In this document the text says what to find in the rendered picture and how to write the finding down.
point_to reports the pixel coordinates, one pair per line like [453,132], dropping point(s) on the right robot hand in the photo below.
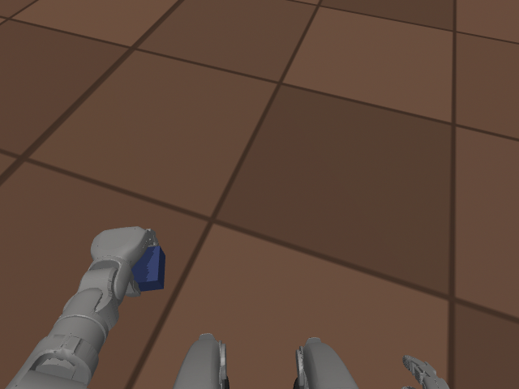
[424,373]

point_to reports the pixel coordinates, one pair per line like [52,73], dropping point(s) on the small box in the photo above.
[149,271]

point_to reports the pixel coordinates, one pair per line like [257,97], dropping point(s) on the left robot arm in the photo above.
[68,356]

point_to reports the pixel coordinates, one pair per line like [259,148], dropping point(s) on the left robot hand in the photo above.
[129,244]

